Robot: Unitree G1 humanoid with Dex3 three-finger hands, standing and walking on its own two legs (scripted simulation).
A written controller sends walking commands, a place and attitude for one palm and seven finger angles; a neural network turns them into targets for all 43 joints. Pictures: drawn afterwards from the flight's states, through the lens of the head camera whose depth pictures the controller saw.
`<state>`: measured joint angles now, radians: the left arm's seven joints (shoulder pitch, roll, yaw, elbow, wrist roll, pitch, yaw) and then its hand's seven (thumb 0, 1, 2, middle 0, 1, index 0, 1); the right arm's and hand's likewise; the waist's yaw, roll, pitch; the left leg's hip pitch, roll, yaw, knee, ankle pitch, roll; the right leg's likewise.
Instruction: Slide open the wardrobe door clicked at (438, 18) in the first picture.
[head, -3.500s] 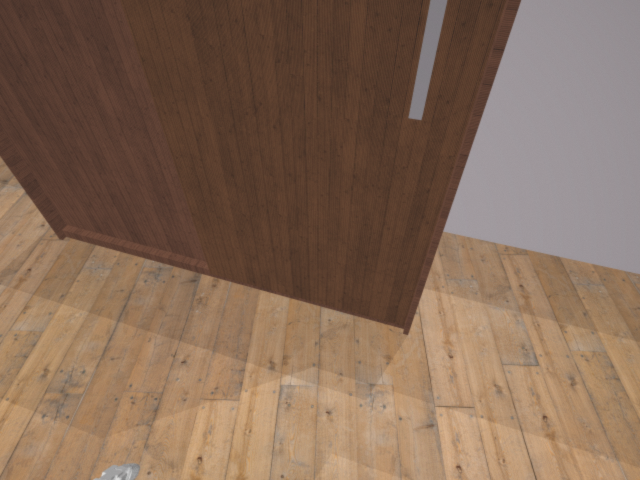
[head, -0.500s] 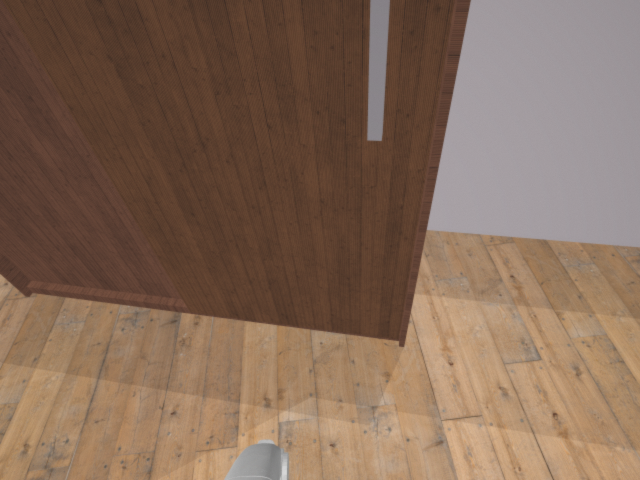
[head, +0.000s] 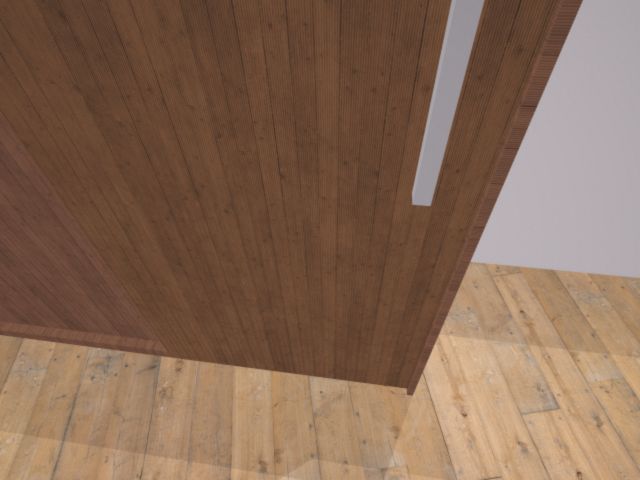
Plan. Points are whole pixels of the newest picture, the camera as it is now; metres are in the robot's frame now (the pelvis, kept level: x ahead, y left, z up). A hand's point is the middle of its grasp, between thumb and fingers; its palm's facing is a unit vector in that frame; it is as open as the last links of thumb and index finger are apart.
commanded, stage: come to a stop and stand still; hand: right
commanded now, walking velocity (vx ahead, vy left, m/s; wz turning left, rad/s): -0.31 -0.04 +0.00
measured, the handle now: (439, 105) +0.48 -0.12 +0.24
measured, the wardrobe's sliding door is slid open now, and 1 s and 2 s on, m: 0.00 0.00 0.00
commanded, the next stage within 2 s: none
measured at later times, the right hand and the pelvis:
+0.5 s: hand out of the picture -0.02 -0.13 -0.15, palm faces +0.06 +0.96 -0.26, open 7.4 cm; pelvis -0.03 +0.06 +0.01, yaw +1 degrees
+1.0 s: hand out of the picture -0.03 -0.18 -0.17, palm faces +0.06 +0.98 -0.18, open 7.4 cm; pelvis -0.03 +0.00 +0.01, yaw +0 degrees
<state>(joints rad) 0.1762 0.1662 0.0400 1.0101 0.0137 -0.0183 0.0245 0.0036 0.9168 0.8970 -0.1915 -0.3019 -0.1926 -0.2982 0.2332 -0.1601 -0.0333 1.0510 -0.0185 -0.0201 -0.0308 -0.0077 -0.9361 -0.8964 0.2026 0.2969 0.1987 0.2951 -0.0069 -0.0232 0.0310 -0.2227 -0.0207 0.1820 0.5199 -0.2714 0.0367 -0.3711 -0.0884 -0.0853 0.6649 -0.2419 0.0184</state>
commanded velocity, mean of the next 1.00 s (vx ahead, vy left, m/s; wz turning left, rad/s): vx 0.01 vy -0.05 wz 0.00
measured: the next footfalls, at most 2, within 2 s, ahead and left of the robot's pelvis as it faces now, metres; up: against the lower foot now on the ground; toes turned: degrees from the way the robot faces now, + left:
left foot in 0.38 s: +0.06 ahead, +0.14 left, +0.00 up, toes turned +2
right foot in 0.78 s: -0.04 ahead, -0.10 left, +0.00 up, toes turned -5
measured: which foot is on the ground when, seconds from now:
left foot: down 0.00-0.02, up 0.04-0.36, down 0.38-1.00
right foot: down 0.00-0.38, up 0.40-0.76, down 0.78-1.00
